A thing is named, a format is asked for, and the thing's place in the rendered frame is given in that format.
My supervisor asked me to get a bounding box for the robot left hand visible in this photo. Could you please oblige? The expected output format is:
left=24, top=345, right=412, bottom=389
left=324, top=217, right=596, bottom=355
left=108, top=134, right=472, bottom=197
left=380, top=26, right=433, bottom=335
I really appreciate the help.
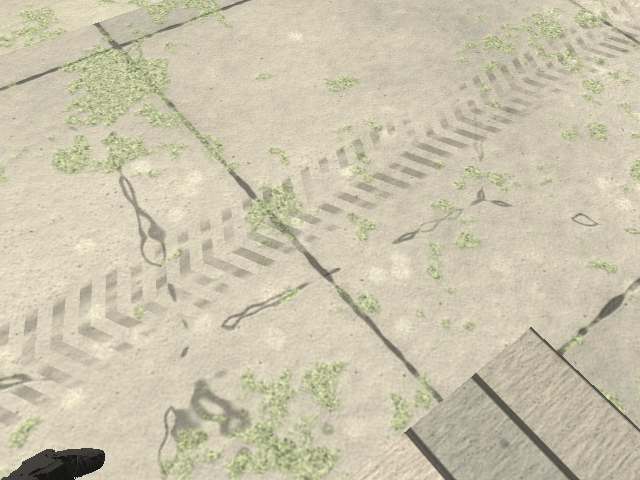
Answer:
left=1, top=448, right=105, bottom=480

